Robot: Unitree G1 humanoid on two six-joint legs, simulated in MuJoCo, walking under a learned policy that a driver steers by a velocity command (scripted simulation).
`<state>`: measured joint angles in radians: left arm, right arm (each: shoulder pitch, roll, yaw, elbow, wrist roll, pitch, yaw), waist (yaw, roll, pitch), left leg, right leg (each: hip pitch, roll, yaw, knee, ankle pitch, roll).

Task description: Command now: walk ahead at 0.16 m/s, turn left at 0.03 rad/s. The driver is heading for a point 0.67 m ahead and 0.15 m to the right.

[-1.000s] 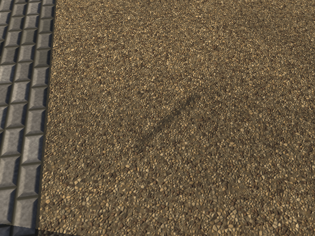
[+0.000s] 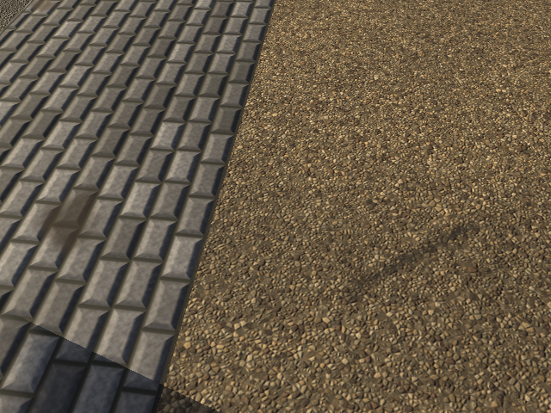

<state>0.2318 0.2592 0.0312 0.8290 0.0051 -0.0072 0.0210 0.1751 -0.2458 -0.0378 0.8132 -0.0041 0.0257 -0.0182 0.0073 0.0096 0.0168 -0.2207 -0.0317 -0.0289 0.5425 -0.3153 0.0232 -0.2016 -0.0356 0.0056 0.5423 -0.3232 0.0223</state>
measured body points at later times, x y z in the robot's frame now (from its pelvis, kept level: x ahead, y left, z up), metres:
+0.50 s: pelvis +0.16 -0.01 +0.00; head +0.20 -0.01 +0.45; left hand +0.41 +0.20 -0.07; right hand +0.08 -0.27 -0.13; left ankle +0.00 +0.11 -0.73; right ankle +0.33 -0.14 -0.70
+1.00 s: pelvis +0.43 -0.05 +0.01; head +0.45 -0.05 +0.46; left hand +0.44 +0.23 -0.12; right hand +0.62 -0.30 -0.08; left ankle +0.63 +0.12 -0.68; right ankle +0.36 -0.14 -0.73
